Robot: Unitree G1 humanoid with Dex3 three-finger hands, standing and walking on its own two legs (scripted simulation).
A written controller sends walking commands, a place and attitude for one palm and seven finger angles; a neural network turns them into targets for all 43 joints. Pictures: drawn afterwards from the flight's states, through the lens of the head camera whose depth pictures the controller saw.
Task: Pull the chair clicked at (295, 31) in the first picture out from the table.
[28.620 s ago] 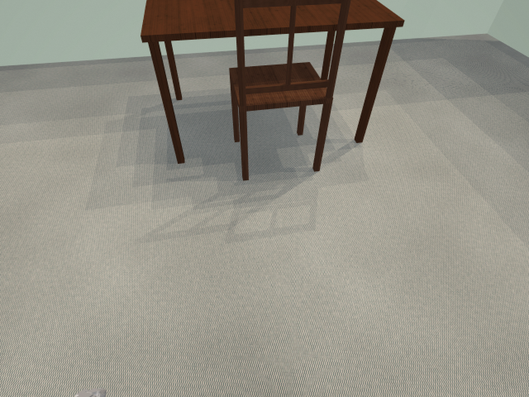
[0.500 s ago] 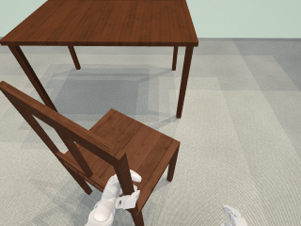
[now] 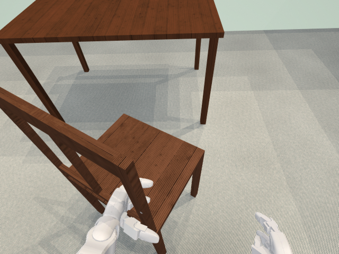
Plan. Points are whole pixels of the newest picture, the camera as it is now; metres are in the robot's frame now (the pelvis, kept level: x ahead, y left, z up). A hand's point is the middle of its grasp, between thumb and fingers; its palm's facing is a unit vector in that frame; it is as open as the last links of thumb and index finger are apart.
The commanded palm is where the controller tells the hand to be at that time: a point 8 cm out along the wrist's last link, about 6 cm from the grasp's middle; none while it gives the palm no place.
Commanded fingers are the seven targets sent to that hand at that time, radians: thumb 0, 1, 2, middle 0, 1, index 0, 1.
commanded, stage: open the thumb and straighten the fingers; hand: left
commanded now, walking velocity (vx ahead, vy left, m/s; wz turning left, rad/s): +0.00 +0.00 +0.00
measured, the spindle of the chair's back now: (81, 168) +0.35 +0.25 -0.03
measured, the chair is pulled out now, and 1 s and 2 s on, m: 0.58 0.58 0.58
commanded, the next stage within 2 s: draw the fingers out of the gap in 0.26 s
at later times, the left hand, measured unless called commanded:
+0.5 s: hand (131, 221) +0.22 +0.10 -0.03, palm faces -0.17 -0.98 -0.09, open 17.4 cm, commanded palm +0.19 +0.15 -0.01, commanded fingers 0.00 -0.55 0.20 0.00 0.00 0.00 0.00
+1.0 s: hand out of the picture +0.13 +0.10 -0.02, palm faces -0.16 -0.99 -0.06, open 17.5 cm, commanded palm +0.10 +0.14 -0.01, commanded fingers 0.00 -0.55 0.20 0.00 0.00 0.00 0.00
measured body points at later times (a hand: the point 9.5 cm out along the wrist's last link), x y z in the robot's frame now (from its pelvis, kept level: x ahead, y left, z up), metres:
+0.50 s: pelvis +0.02 +0.00 -0.01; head +0.05 -0.01 +0.44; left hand +0.22 +0.15 -0.02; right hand +0.18 -0.24 -0.09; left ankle -0.03 +0.13 -0.70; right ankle +0.02 -0.12 -0.70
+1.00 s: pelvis +0.01 +0.02 -0.03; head +0.03 +0.01 +0.42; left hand +0.13 +0.15 -0.01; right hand +0.20 -0.20 -0.08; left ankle -0.03 +0.13 -0.70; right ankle +0.02 -0.12 -0.70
